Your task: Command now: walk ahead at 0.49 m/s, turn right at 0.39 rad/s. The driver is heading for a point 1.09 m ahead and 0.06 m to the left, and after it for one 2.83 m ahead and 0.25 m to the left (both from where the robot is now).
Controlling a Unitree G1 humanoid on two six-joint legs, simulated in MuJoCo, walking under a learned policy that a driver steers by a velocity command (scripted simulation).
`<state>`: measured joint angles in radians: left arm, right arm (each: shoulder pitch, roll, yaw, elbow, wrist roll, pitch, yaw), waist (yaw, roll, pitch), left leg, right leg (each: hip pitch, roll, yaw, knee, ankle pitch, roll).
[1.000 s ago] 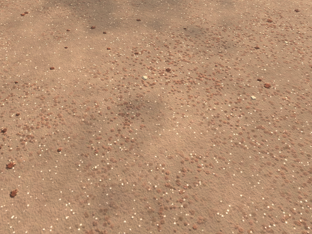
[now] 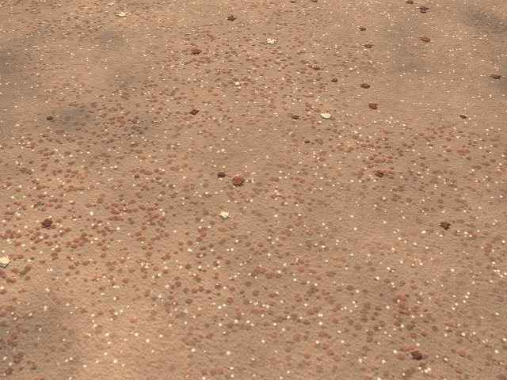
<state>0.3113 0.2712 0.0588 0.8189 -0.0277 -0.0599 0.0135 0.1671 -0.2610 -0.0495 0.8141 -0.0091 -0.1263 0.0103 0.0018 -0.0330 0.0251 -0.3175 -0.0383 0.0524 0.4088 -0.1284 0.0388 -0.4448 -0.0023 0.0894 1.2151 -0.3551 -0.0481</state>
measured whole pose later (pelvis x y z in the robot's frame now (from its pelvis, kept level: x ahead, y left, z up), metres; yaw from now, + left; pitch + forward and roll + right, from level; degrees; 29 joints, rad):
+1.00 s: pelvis +0.54 -0.03 -0.01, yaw -3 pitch +2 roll -1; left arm 0.36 0.27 0.04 0.90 -0.02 -0.08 0.00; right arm 0.11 -0.26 -0.04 0.80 0.01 -0.10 0.04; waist 0.03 -0.01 0.03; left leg -0.43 -0.01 0.06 0.55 -0.16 0.06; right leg -0.28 -0.01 0.04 1.10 -0.46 -0.03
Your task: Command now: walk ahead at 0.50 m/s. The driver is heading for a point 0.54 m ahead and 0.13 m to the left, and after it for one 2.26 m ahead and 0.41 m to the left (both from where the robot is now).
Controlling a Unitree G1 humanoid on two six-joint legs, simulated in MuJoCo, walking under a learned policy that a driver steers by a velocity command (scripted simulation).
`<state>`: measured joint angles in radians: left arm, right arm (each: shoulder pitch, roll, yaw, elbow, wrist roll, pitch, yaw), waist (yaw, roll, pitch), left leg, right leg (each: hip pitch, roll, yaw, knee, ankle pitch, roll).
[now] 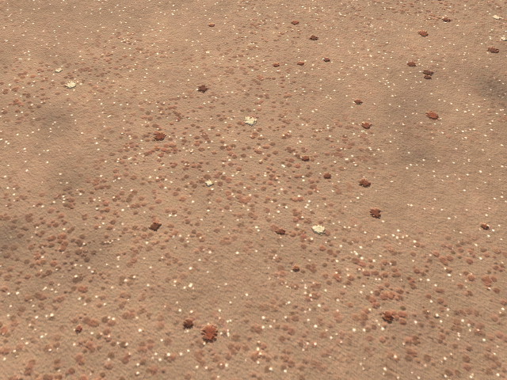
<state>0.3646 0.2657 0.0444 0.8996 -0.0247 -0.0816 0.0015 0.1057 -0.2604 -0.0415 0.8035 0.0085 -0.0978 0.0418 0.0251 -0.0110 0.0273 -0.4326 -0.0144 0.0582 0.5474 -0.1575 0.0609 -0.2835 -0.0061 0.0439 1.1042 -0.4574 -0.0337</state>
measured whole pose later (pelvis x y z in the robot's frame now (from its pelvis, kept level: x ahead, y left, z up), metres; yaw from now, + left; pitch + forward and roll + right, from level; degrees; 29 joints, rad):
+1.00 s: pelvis +0.53 +0.02 -0.01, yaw +18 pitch +1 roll -2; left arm 0.32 0.28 0.08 0.95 -0.02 -0.06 0.01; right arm 0.07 -0.24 -0.07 0.74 0.02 -0.03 0.05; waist 0.04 0.01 0.04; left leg -0.51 0.03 0.06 0.60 -0.13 0.12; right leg 0.08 -0.08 -0.30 0.44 -0.47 0.06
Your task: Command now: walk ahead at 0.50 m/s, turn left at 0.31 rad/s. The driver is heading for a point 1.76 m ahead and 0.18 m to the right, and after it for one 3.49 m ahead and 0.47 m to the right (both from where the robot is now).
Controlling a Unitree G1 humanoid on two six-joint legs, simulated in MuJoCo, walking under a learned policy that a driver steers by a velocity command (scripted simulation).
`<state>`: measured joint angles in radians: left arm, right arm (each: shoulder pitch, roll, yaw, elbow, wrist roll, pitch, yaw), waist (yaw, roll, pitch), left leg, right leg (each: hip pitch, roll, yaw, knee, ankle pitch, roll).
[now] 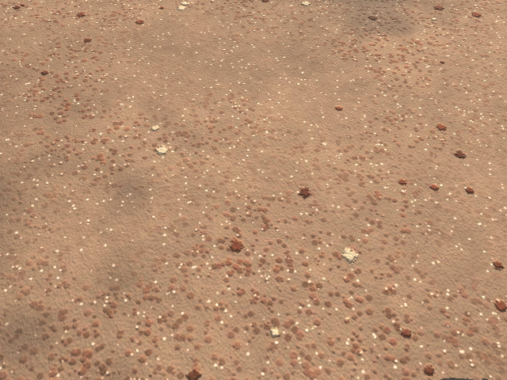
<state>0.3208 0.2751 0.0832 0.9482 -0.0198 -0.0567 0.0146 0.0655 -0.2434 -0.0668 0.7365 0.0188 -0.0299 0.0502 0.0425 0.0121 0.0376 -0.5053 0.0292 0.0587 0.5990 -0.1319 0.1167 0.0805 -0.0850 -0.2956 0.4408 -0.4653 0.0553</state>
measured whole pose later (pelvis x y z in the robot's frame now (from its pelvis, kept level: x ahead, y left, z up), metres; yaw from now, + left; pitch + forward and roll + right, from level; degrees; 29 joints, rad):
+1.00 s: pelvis +0.55 -0.01 +0.02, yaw +3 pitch +2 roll -2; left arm 0.34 0.26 0.05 0.98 -0.01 -0.08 0.00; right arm 0.04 -0.25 -0.05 0.83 0.02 -0.07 0.02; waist 0.08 0.04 0.01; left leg -0.62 0.10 -0.02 0.56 0.06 0.01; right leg 0.03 0.06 -0.05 0.20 -0.27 -0.04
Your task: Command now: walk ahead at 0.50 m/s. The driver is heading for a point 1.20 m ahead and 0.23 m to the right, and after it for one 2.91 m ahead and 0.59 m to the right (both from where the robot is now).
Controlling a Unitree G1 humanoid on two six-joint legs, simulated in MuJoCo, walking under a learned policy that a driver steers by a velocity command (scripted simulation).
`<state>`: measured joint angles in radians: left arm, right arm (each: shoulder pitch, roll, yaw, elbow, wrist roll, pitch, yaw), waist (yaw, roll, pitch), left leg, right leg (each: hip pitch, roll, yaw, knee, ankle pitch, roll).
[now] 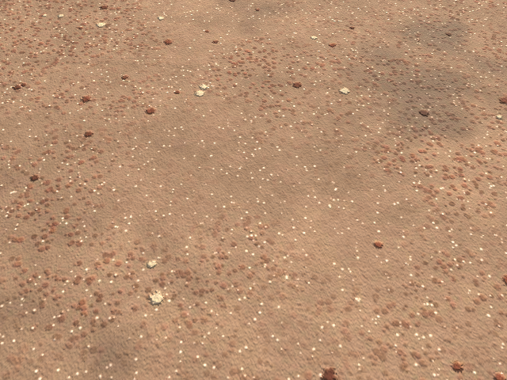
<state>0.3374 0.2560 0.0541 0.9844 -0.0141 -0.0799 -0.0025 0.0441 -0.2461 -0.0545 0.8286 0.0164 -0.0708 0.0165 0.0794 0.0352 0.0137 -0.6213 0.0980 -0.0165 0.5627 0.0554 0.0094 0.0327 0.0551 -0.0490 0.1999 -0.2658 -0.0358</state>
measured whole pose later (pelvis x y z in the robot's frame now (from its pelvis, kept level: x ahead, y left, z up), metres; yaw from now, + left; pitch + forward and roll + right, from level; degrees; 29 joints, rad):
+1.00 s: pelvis +0.41 +0.02 +0.00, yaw +0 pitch +0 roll -1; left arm 0.13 0.22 0.03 0.98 0.00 -0.01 0.02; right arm 0.24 -0.23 -0.05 1.02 -0.01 0.01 -0.04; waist -0.01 -0.01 -0.01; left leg -0.27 0.06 -0.02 0.54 -0.30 -0.02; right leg -0.33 0.03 -0.05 0.52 -0.29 -0.03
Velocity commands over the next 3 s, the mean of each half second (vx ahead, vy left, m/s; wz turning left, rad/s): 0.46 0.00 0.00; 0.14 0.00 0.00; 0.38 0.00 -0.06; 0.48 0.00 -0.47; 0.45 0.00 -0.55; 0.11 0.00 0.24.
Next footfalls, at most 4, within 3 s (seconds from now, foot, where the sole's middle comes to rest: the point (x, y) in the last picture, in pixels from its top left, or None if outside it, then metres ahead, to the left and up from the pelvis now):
0.10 left None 0.24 0.14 -0.78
0.60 right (318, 376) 0.50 -0.09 -0.78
0.90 left None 0.45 0.16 -0.78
1.60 left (234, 260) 0.83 0.16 -0.78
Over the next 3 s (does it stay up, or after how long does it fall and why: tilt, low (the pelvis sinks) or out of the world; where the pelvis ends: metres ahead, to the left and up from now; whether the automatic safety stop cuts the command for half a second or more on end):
stays up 1.20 -0.19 -0.01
